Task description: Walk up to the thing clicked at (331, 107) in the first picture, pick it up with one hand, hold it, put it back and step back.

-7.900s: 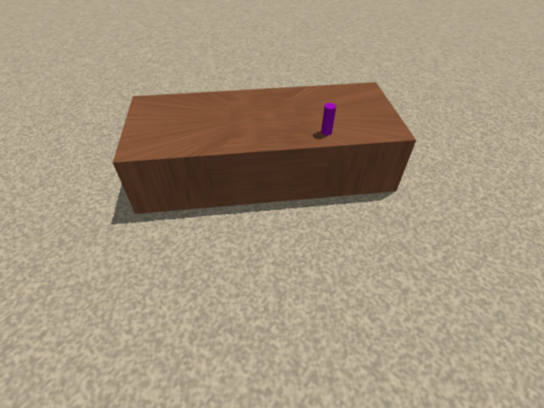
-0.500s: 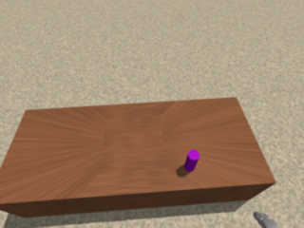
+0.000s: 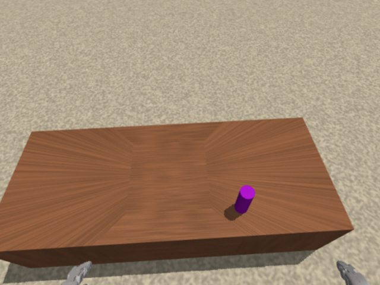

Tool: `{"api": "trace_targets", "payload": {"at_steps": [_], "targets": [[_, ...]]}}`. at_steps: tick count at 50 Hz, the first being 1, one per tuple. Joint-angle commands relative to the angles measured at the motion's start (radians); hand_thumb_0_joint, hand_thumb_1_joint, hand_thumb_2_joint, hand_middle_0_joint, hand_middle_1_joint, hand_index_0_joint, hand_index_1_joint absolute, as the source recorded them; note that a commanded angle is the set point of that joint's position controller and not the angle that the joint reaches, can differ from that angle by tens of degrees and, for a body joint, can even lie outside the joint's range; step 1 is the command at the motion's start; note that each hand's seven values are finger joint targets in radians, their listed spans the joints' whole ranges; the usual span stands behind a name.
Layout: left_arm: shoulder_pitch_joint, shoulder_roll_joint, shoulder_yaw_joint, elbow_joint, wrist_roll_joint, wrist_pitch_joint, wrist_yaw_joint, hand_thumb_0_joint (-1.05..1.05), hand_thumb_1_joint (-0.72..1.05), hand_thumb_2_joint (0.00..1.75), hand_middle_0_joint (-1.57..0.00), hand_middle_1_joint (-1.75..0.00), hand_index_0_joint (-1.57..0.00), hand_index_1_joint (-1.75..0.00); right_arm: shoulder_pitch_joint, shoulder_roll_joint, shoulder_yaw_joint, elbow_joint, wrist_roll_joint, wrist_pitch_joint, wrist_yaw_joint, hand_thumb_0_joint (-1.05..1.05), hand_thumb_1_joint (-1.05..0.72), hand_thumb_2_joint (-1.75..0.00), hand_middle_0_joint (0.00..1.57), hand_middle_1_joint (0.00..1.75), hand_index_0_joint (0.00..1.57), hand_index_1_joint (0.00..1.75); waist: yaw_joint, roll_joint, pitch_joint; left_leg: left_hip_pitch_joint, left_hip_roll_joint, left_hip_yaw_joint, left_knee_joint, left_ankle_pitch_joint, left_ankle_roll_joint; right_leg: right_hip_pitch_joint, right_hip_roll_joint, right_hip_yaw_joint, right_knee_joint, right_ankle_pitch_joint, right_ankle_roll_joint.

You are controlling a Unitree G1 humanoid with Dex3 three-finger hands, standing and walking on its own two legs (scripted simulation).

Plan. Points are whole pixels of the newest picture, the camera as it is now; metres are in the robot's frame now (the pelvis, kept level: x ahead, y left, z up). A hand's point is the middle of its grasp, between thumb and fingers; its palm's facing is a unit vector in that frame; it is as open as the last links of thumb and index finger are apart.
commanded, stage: go down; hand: right
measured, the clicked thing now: (244, 200) +0.45 -0.17 -0.35
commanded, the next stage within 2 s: none
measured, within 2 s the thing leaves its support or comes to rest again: neither
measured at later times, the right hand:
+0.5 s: hand out of the picture +0.15 -0.28 -0.12, palm faces +0.07 +0.95 -0.30, open 17.4 cm
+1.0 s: hand (345, 242) +0.24 -0.32 -0.09, palm faces +0.12 +0.97 -0.22, open 17.3 cm
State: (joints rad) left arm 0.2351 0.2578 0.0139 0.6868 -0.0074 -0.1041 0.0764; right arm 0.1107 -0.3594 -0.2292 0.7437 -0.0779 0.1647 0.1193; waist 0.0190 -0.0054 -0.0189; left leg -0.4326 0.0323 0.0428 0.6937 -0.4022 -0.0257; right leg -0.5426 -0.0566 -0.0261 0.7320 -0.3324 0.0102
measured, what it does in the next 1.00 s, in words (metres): stands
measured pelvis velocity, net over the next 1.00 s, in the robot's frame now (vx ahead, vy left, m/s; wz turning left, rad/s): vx -0.02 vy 0.00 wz -0.01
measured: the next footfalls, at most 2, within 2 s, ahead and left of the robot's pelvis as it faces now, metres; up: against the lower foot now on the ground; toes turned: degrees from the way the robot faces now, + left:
none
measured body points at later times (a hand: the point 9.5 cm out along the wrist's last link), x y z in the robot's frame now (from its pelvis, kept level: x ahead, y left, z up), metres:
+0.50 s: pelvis +0.00 +0.01 -0.02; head +0.06 +0.00 +0.42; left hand +0.15 +0.27 -0.11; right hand +0.14 -0.33 -0.10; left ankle -0.04 +0.14 -0.72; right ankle +0.02 -0.12 -0.72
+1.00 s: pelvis -0.02 +0.00 -0.04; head +0.05 -0.02 +0.41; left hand +0.11 +0.28 -0.12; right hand +0.24 -0.37 -0.07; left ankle -0.04 +0.14 -0.72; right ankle +0.02 -0.12 -0.72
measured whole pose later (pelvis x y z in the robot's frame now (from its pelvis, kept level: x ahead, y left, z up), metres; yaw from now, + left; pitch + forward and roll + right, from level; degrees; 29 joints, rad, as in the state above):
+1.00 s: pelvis -0.02 +0.00 -0.04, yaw +0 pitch +13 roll +3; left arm 0.26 0.27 -0.01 0.66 0.00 -0.18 0.15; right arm -0.11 -0.56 -0.41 0.73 0.03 0.16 0.34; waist 0.06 -0.02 -0.08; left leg -0.67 0.02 0.07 0.94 -0.49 -0.02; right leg -0.80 -0.07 0.02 0.99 -0.41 0.02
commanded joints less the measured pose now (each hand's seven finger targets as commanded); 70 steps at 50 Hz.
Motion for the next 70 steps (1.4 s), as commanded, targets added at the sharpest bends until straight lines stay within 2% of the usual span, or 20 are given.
{"api": "trace_targets", "payload": {"at_steps": [1, 12, 26, 27, 30, 34, 36, 38, 43, 45, 46, 50, 58, 59, 60, 61, 62, 63, 67, 70], "targets": [[0.013, 0.155, 0.055, -0.120, -0.005, -0.050, 0.029, 0.00, 0.89, 0.91, -0.20, -0.30, -0.19, -0.31, -0.005, -0.234, -0.066, -0.174, 0.004, -0.006, -0.001, 0.00, 0.52, -0.05, 0.04, 0.05, 0.04, 0.05, 0.004, -0.059, -0.233, -0.003, -0.040, 0.015, -0.054, 0.305, 0.029, 0.189, 0.033, 0.013, -0.044, 0.283, -0.023], [-0.009, 0.150, 0.046, -0.161, -0.009, -0.072, 0.060, 0.00, 0.89, 0.91, -0.20, -0.30, -0.20, -0.31, 0.077, -0.261, -0.095, -0.317, 0.041, 0.075, 0.033, 0.00, 0.56, -0.05, 0.04, 0.05, 0.04, 0.05, 0.002, -0.066, -0.206, -0.087, -0.044, 0.026, 0.002, 0.253, 0.029, 0.105, 0.028, 0.029, 0.018, 0.237, -0.025], [0.003, 0.141, 0.043, -0.198, -0.009, -0.094, 0.098, 0.00, 0.89, 0.91, -0.19, -0.30, -0.19, -0.30, 0.158, -0.298, -0.143, -0.507, 0.070, 0.114, 0.071, 0.00, 0.52, -0.06, 0.04, 0.05, 0.04, 0.05, 0.004, -0.079, -0.281, -0.136, -0.035, 0.015, 0.075, 0.285, 0.020, 0.056, 0.033, 0.038, 0.120, 0.251, -0.031], [0.002, 0.140, 0.043, -0.202, -0.009, -0.096, 0.100, 0.00, 0.90, 0.91, -0.19, -0.30, -0.19, -0.30, 0.177, -0.270, -0.119, -0.482, 0.067, 0.124, 0.074, 0.00, 0.50, -0.05, 0.04, 0.05, 0.04, 0.05, 0.015, -0.057, -0.277, -0.149, -0.039, 0.019, 0.080, 0.276, 0.021, 0.050, 0.030, 0.042, 0.122, 0.246, -0.031], [0.003, 0.149, 0.042, -0.198, -0.007, -0.106, 0.107, 0.00, 0.89, 0.90, -0.20, -0.30, -0.19, -0.30, 0.089, -0.323, -0.154, -0.525, 0.074, 0.120, 0.070, 0.00, 0.51, -0.05, 0.04, 0.05, 0.04, 0.05, 0.027, -0.084, -0.266, -0.174, -0.037, 0.018, 0.087, 0.240, 0.023, 0.038, 0.027, 0.049, 0.127, 0.208, -0.032], [0.011, 0.152, 0.038, -0.180, -0.003, -0.121, 0.116, 0.00, 0.89, 0.90, -0.20, -0.30, -0.20, -0.30, -0.018, -0.354, -0.183, -0.495, 0.090, 0.089, 0.077, 0.00, 0.52, -0.05, 0.05, 0.05, 0.04, 0.05, 0.039, -0.090, -0.264, -0.201, -0.035, 0.017, 0.102, 0.203, 0.026, 0.032, 0.024, 0.060, 0.125, 0.172, -0.031], [0.012, 0.171, 0.045, -0.168, 0.000, -0.125, 0.120, 0.00, 0.89, 0.90, -0.20, -0.30, -0.20, -0.30, -0.134, -0.409, -0.209, -0.507, 0.096, 0.059, 0.086, 0.00, 0.53, -0.05, 0.05, 0.05, 0.04, 0.05, 0.046, -0.120, -0.238, -0.226, -0.033, 0.010, 0.095, 0.155, 0.029, 0.023, 0.024, 0.058, 0.117, 0.117, -0.027], [0.014, 0.175, 0.045, -0.153, 0.000, -0.130, 0.120, 0.00, 0.89, 0.90, -0.20, -0.30, -0.20, -0.30, -0.175, -0.403, -0.203, -0.421, 0.104, 0.041, 0.109, 0.00, 0.54, -0.04, 0.05, 0.05, 0.05, 0.05, 0.050, -0.128, -0.237, -0.244, -0.035, 0.014, 0.098, 0.117, 0.033, 0.020, 0.020, 0.064, 0.106, 0.078, -0.026], [0.041, 0.182, 0.043, -0.132, 0.004, -0.124, 0.108, 0.00, 0.89, 0.90, -0.20, -0.30, -0.20, -0.30, -0.232, -0.467, -0.259, -0.224, 0.111, 0.004, 0.171, 0.00, 0.48, -0.05, 0.05, 0.05, 0.05, 0.05, 0.024, -0.100, -0.272, -0.197, -0.033, 0.020, 0.102, 0.182, 0.032, 0.008, 0.021, 0.060, 0.123, 0.152, -0.027], [0.046, 0.182, 0.043, -0.125, 0.006, -0.118, 0.098, 0.00, 0.90, 0.90, -0.20, -0.30, -0.20, -0.30, -0.246, -0.430, -0.237, -0.124, 0.115, -0.011, 0.203, 0.00, 0.50, -0.05, 0.05, 0.05, 0.05, 0.05, 0.026, -0.094, -0.277, -0.208, -0.037, 0.022, 0.108, 0.180, 0.036, 0.005, 0.017, 0.061, 0.119, 0.163, -0.028], [0.048, 0.190, 0.047, -0.130, 0.005, -0.116, 0.091, 0.00, 0.90, 0.90, -0.20, -0.30, -0.20, -0.30, -0.310, -0.473, -0.258, -0.170, 0.116, -0.031, 0.212, 0.00, 0.50, -0.05, 0.05, 0.05, 0.05, 0.05, 0.019, -0.129, -0.281, -0.217, -0.038, 0.021, 0.110, 0.171, 0.040, 0.011, 0.017, 0.061, 0.114, 0.158, -0.025], [0.060, 0.190, 0.045, -0.133, 0.010, -0.106, 0.069, 0.00, 0.89, 0.90, -0.20, -0.30, -0.20, -0.30, -0.380, -0.501, -0.277, -0.049, 0.115, -0.106, 0.248, 0.00, 0.52, -0.06, 0.04, 0.05, 0.04, 0.05, 0.018, -0.104, -0.266, -0.256, -0.045, 0.024, 0.127, 0.129, 0.046, -0.021, 0.008, 0.069, 0.109, 0.122, -0.029], [0.107, 0.220, 0.051, -0.121, 0.016, -0.093, 0.054, 0.00, 0.91, 0.90, -0.20, -0.30, -0.20, -0.30, -0.596, -0.632, -0.345, 0.050, 0.126, -0.284, 0.291, 0.00, 0.53, -0.06, 0.04, 0.05, 0.04, 0.05, 0.028, -0.124, -0.351, -0.311, -0.044, 0.004, 0.165, 0.086, 0.047, -0.052, 0.008, 0.064, 0.152, 0.067, -0.034], [0.110, 0.220, 0.048, -0.120, 0.018, -0.090, 0.053, 0.00, 0.91, 0.90, -0.19, -0.30, -0.20, -0.30, -0.597, -0.639, -0.353, 0.077, 0.126, -0.297, 0.296, 0.00, 0.53, -0.07, 0.04, 0.05, 0.04, 0.05, 0.027, -0.127, -0.371, -0.317, -0.042, 0.000, 0.169, 0.088, 0.048, -0.047, 0.008, 0.062, 0.162, 0.070, -0.035], [0.112, 0.225, 0.048, -0.115, 0.016, -0.089, 0.051, 0.00, 0.91, 0.90, -0.20, -0.30, -0.20, -0.30, -0.578, -0.610, -0.329, 0.137, 0.128, -0.303, 0.306, 0.00, 0.51, -0.06, 0.04, 0.05, 0.04, 0.05, 0.035, -0.118, -0.365, -0.328, -0.047, 0.004, 0.172, 0.085, 0.049, -0.057, 0.008, 0.064, 0.159, 0.066, -0.034], [0.120, 0.231, 0.050, -0.116, 0.016, -0.085, 0.050, 0.00, 0.91, 0.90, -0.20, -0.30, -0.20, -0.30, -0.648, -0.682, -0.371, 0.059, 0.129, -0.325, 0.304, 0.00, 0.50, -0.06, 0.05, 0.05, 0.04, 0.05, 0.023, -0.143, -0.390, -0.322, -0.046, 0.000, 0.174, 0.079, 0.051, -0.049, 0.009, 0.064, 0.160, 0.062, -0.034], [0.125, 0.232, 0.045, -0.110, 0.016, -0.082, 0.049, 0.00, 0.91, 0.90, -0.20, -0.30, -0.20, -0.30, -0.674, -0.697, -0.376, 0.081, 0.127, -0.337, 0.307, 0.00, 0.50, -0.06, 0.05, 0.05, 0.04, 0.05, 0.023, -0.150, -0.414, -0.329, -0.046, -0.001, 0.177, 0.079, 0.051, -0.032, 0.008, 0.064, 0.164, 0.065, -0.033], [0.127, 0.236, 0.045, -0.103, 0.017, -0.080, 0.049, 0.00, 0.91, 0.91, -0.20, -0.30, -0.20, -0.30, -0.639, -0.666, -0.353, 0.157, 0.129, -0.335, 0.318, 0.00, 0.50, -0.06, 0.05, 0.05, 0.04, 0.05, 0.028, -0.141, -0.391, -0.340, -0.048, 0.004, 0.177, 0.079, 0.051, -0.039, 0.006, 0.066, 0.163, 0.068, -0.032], [0.150, 0.234, 0.036, -0.088, 0.018, -0.069, 0.043, 0.00, 0.91, 0.90, -0.20, -0.30, -0.20, -0.30, -0.701, -0.732, -0.398, 0.168, 0.133, -0.368, 0.330, 0.00, 0.47, -0.07, 0.05, 0.05, 0.04, 0.05, 0.032, -0.125, -0.432, -0.312, -0.045, -0.005, 0.184, 0.151, 0.046, -0.045, 0.010, 0.061, 0.197, 0.138, -0.039], [0.144, 0.232, 0.029, -0.091, 0.018, -0.059, 0.034, 0.00, 0.91, 0.90, -0.20, -0.30, -0.20, -0.30, -0.704, -0.744, -0.399, 0.205, 0.130, -0.380, 0.345, 0.00, 0.46, -0.07, 0.05, 0.05, 0.04, 0.05, 0.025, -0.132, -0.401, -0.323, -0.046, -0.009, 0.185, 0.152, 0.046, -0.068, 0.012, 0.058, 0.200, 0.142, -0.042]]}}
